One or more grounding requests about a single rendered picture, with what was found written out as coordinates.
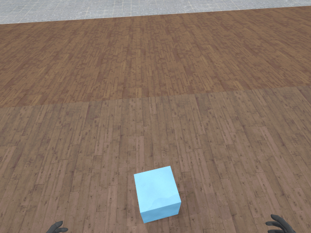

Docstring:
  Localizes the robot right hand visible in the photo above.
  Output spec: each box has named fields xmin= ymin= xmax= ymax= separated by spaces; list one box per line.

xmin=265 ymin=214 xmax=296 ymax=233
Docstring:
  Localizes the carton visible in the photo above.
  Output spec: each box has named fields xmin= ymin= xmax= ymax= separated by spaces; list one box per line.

xmin=134 ymin=166 xmax=181 ymax=223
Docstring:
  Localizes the robot left hand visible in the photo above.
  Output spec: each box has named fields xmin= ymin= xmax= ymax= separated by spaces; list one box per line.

xmin=46 ymin=221 xmax=68 ymax=233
